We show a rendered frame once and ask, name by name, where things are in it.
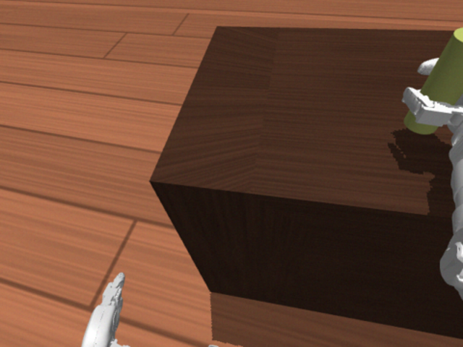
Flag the left robot hand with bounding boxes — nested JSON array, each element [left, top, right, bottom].
[[81, 273, 130, 347]]

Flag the right robot arm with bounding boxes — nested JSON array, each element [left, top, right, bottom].
[[440, 123, 463, 301]]

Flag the can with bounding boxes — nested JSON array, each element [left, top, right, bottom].
[[404, 27, 463, 134]]

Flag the right robot hand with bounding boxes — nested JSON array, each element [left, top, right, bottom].
[[402, 58, 463, 134]]

